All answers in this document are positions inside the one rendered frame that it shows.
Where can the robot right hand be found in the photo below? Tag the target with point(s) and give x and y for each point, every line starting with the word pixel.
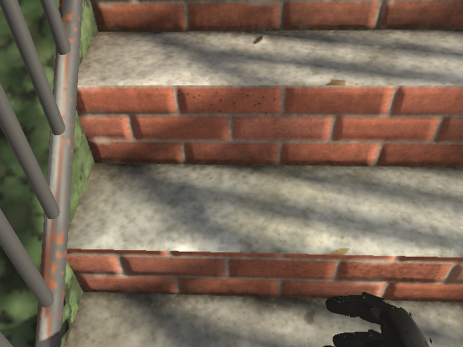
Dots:
pixel 398 329

